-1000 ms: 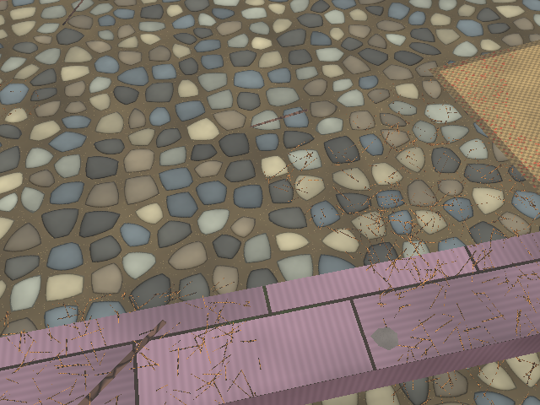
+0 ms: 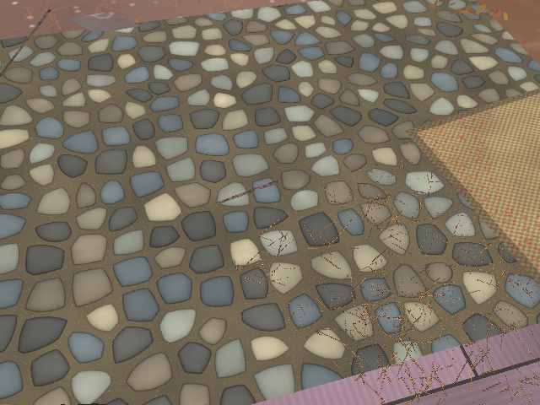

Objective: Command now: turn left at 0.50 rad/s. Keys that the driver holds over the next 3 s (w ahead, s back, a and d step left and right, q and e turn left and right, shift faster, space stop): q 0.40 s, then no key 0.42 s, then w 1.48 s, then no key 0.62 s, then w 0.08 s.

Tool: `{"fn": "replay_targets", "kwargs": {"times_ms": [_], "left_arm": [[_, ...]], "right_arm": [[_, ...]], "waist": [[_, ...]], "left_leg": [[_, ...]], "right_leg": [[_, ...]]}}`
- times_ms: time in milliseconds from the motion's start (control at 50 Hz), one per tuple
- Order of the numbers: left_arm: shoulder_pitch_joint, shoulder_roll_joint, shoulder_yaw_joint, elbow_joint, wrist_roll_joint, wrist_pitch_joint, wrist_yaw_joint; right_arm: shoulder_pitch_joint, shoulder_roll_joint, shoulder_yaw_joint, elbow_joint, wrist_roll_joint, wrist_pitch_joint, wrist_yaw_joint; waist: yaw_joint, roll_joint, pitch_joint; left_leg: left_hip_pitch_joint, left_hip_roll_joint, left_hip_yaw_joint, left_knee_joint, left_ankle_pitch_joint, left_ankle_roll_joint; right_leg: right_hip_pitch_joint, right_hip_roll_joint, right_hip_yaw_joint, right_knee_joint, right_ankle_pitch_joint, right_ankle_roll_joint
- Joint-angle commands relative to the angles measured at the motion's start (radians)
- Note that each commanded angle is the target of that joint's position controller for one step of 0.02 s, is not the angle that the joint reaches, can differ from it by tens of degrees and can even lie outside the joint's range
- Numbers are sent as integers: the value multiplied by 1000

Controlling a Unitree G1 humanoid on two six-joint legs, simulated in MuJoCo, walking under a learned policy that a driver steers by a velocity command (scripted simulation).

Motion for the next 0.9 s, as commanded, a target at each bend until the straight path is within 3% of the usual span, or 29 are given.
{"fn": "replay_targets", "kwargs": {"times_ms": [20, 40, 60, 80, 100, 120, 140, 160, 200, 240, 280, 340, 440, 540, 580, 600, 620, 640, 660, 680, 700, 740, 760, 800, 840, 860, 880, 900], "left_arm": [[-54, 146, 44, -65, -28, -5, -10], [-15, 118, 39, -39, -44, -13, -26], [69, 84, 34, -6, -21, -16, -40], [33, 44, 19, -50, 17, -18, -49], [-25, 87, 34, -44, -11, -27, -48], [-81, 65, 29, -54, -38, -33, -44], [-84, 68, 33, -37, -30, -34, -31], [-76, 78, 36, -25, -16, -32, -19], [-29, 87, 39, -31, -10, -30, -24], [-31, 74, 30, -45, -14, -32, -27], [-51, 70, 21, -69, -14, -34, -30], [-22, 61, 10, -70, -22, -27, -29], [16, 45, -2, -57, -25, -23, -37], [23, 63, 6, -31, -42, -37, -50], [49, 65, 12, -12, -35, -49, -51], [61, 59, 14, 0, -23, -56, -48], [57, 73, 20, 2, -5, -61, -48], [70, 108, 22, -2, 11, -67, -51], [90, 133, 20, 4, 49, -72, -63], [14, 95, 11, -28, 63, -82, -69], [-44, 69, 1, -37, 48, -83, -65], [-70, 46, -11, -20, 10, -75, -58], [-44, 32, -20, -2, 7, -74, -55], [22, 2, -30, 27, 3, -72, -51], [59, 15, -29, 39, -3, -68, -47], [86, 36, -23, 39, -2, -60, -42], [105, 62, -16, 40, -1, -53, -39], [103, 74, -13, 39, -7, -51, -37]], "right_arm": [[95, -65, -19, -49, 1, -6, 21], [88, -72, -26, -49, -9, -4, 14], [82, -134, -44, -67, -22, -4, 1], [139, -290, -76, -107, -43, -6, -15], [129, -276, -66, -150, -88, -23, 2], [73, -278, -66, -150, -103, -34, 11], [6, -236, -57, -146, -75, -34, 2], [-27, -179, -35, -146, -49, -29, -7], [-43, -146, -17, -168, -36, -20, -16], [-5, -134, -13, -178, -43, -18, -23], [35, -138, -13, -185, -42, -14, -32], [26, -152, -19, -208, -43, 1, -41], [-29, -138, -18, -237, -39, 19, -48], [8, -122, -16, -206, -39, 27, -41], [6, -101, -12, -182, -27, 20, -37], [6, -86, -9, -168, -18, 13, -34], [30, -76, -10, -152, -23, 1, -27], [74, -43, -7, -136, -47, -11, -16], [80, -44, -14, -147, -27, -20, -18], [85, -114, -39, -129, -25, -22, -30], [83, -153, -61, -115, -13, -15, -34], [108, -101, -56, -74, -15, 2, -38], [110, -63, -46, -62, -13, 4, -34], [76, -10, -24, -55, -12, -5, -21], [-10, 45, 2, -64, -16, -12, -13], [-33, 52, 8, -61, -9, -12, -15], [-31, 29, 5, -54, -3, -13, -20], [1, 11, 1, -34, -4, -17, -24]], "waist": [[-29, -121, -199], [-21, -51, -172], [12, 137, -156], [-7, 434, -171], [-73, 235, -262], [-68, 195, -206], [-35, 164, -107], [-20, 144, -62], [12, 149, -80], [3, 130, -113], [-9, 103, -131], [-11, 157, -152], [4, 159, -151], [-43, 223, -143], [-29, 214, -131], [-10, 186, -114], [-13, 128, -97], [-34, -25, -130], [-36, -222, -116], [-12, -197, -112], [-26, -171, -81], [-31, -119, -52], [-31, -101, -35], [-6, -110, -38], [20, -152, -67], [50, -176, -78], [60, -184, -71], [45, -170, -52]], "left_leg": [[174, -15, 45, -414, 275, 63], [193, -65, 60, -552, 377, 90], [311, -14, -66, -558, 677, 121], [391, 304, -502, -580, 1067, 319], [338, 389, -565, -579, 1066, 484], [254, 338, -544, -630, 765, 477], [231, 257, -468, -621, 604, 413], [224, 219, -424, -593, 628, 369], [199, 168, -372, -569, 754, 355], [285, 158, -374, -546, 823, 361], [354, 164, -403, -544, 839, 372], [346, 154, -426, -554, 842, 378], [306, 115, -456, -557, 688, 330], [270, 119, -517, -590, 605, 317], [267, 96, -529, -590, 527, 302], [239, 62, -511, -587, 449, 278], [194, 17, -468, -551, 341, 242], [99, -63, -374, -417, 109, 171], [11, -158, -250, -254, -78, 85], [66, -135, -222, -6, -159, 11], [34, -128, -195, 203, -160, -27], [-29, -142, -210, 428, -94, -59], [-31, -144, -212, 407, -39, -68], [-26, -121, -175, 169, 20, -69], [26, -57, -89, -211, -1, -67], [85, -56, -55, -333, -41, -65], [126, -66, -33, -429, -50, -56], [176, -69, -15, -560, 42, -35]], "right_leg": [[146, -225, 108, 3, 542, -160], [128, -180, 60, 91, 381, -97], [-45, -114, -3, 281, -2, -12], [-334, 27, 8, 634, -451, 117], [-354, 72, 180, 949, -498, 148], [-420, 81, 226, 1044, -415, 138], [-482, 73, 223, 1083, -335, 126], [-510, 67, 217, 1111, -266, 127], [-438, 103, 195, 1189, -186, 128], [-465, 114, 197, 1178, -157, 127], [-499, 119, 210, 1105, -165, 131], [-434, 147, 190, 1046, -194, 144], [-308, 133, 188, 707, -204, 140], [-97, 102, 187, 290, -220, 106], [-29, 95, 180, 82, -125, 78], [30, 103, 166, -63, -13, 61], [77, 81, 185, -117, 61, 46], [180, -45, 306, -113, 289, 7], [108, -234, 500, -166, 399, -151], [-17, -315, 584, -200, 373, -285], [-46, -279, 536, -188, 310, -302], [-45, -182, 416, -131, 281, -255], [-34, -136, 356, -113, 305, -247], [65, -77, 288, -99, 302, -230], [189, -57, 297, -107, 227, -199], [199, -66, 339, -133, 136, -204], [193, -78, 383, -153, 39, -211], [166, -77, 406, -167, -70, -207]]}}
